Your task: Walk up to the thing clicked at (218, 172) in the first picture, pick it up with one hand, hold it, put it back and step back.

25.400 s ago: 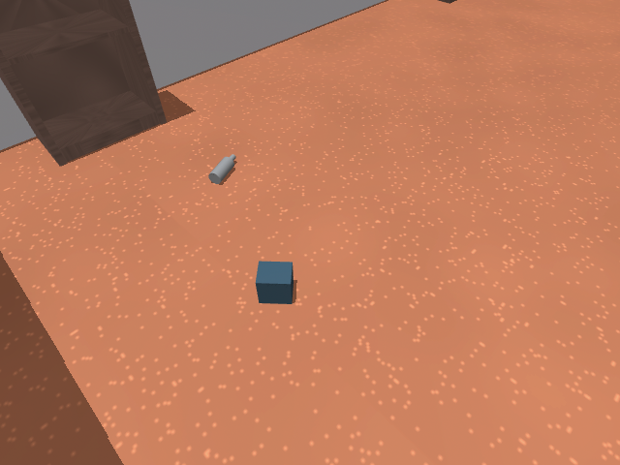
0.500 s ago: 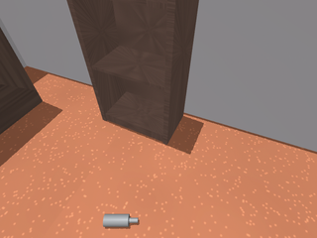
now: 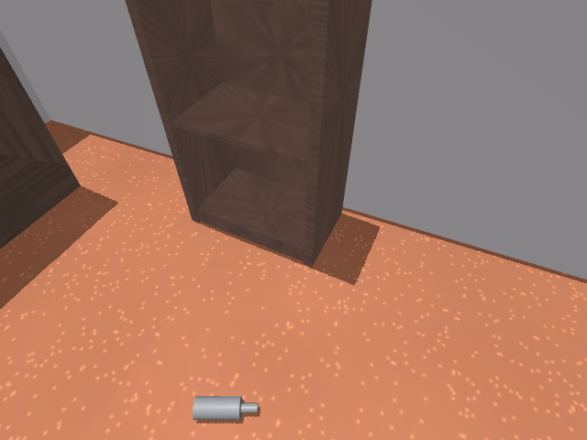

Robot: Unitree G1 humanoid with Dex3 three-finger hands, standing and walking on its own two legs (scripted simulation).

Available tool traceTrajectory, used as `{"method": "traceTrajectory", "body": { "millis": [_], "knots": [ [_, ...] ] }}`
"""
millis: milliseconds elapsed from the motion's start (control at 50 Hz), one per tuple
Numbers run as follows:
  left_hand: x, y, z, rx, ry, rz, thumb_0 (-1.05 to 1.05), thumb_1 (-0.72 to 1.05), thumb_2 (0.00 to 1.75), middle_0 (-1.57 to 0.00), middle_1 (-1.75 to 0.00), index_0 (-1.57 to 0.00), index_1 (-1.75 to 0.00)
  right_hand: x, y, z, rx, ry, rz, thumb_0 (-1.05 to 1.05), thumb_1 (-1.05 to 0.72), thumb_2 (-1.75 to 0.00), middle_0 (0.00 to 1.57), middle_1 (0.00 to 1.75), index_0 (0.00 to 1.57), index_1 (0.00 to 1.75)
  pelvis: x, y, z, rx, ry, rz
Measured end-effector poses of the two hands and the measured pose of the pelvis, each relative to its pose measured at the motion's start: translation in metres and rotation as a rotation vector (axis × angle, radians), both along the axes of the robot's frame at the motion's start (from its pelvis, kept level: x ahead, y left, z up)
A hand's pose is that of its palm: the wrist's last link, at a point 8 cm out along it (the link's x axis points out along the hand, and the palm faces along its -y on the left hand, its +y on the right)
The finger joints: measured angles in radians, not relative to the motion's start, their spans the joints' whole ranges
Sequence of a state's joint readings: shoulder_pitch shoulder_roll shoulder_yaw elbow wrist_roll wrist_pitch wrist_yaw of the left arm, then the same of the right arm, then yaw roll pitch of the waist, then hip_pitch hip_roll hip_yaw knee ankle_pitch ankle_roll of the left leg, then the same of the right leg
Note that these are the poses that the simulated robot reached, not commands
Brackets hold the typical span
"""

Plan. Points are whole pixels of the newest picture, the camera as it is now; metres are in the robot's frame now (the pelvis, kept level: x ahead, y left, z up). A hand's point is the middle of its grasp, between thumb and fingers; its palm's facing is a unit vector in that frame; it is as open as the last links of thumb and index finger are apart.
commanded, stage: stand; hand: left
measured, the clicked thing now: (226, 407) +0.39 +0.23 -0.75
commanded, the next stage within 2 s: none
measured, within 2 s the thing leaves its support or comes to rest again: neither
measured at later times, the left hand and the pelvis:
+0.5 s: hand out of the picture +0.06 +0.25 -0.16, palm faces -0.03 -0.94 -0.34, open 7.4 cm; pelvis -0.01 +0.00 +0.00, yaw +0 degrees
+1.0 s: hand out of the picture +0.06 +0.25 -0.16, palm faces -0.03 -0.94 -0.34, open 7.4 cm; pelvis -0.01 -0.01 +0.00, yaw +0 degrees
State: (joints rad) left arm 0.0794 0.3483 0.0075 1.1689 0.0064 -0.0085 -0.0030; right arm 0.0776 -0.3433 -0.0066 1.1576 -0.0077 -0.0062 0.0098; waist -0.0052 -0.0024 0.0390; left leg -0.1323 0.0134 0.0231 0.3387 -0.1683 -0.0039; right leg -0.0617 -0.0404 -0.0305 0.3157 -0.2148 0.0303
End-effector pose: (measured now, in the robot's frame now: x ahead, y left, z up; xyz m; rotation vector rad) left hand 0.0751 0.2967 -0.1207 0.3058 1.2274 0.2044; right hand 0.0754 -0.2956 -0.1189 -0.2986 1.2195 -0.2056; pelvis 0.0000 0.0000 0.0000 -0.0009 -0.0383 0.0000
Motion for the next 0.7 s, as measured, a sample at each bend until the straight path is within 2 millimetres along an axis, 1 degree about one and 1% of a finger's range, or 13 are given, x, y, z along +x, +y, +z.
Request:
{"method": "traceTrajectory", "body": {
  "millis": [120,240,520,700],
  "knots": [
    [0.003,-0.001,0.002,-0.001,-0.011,-0.01,0.0,0.91,0.9,-0.2,-0.3,-0.2,-0.3,0.004,-0.001,0.002,-0.005,-0.019,0.007,0.0,-0.9,-0.9,0.21,0.3,0.2,0.3,-0.003,0.0,0.001,0.001,0.0,-0.002],
    [0.0,-0.003,0.003,0.0,-0.014,-0.017,0.0,0.91,0.9,-0.2,-0.3,-0.2,-0.3,0.003,-0.002,0.003,-0.003,-0.026,0.01,0.0,-0.9,-0.9,0.21,0.3,0.2,0.3,-0.007,-0.001,0.001,0.002,-0.003,-0.001],
    [-0.021,-0.005,0.0,-0.002,0.02,-0.009,0.0,0.9,0.9,-0.2,-0.3,-0.2,-0.3,-0.016,-0.006,0.0,0.0,0.012,0.004,0.0,-0.9,-0.9,0.21,0.3,0.2,0.3,-0.013,-0.004,0.001,0.0,-0.005,0.002],
    [-0.026,-0.006,0.0,-0.001,0.022,-0.009,0.0,0.9,0.9,-0.2,-0.3,-0.2,-0.3,-0.024,-0.008,-0.001,-0.001,0.023,0.0,0.0,-0.9,-0.9,0.21,0.3,0.2,0.3,-0.015,-0.006,0.001,-0.001,-0.006,0.002]
  ]
}}
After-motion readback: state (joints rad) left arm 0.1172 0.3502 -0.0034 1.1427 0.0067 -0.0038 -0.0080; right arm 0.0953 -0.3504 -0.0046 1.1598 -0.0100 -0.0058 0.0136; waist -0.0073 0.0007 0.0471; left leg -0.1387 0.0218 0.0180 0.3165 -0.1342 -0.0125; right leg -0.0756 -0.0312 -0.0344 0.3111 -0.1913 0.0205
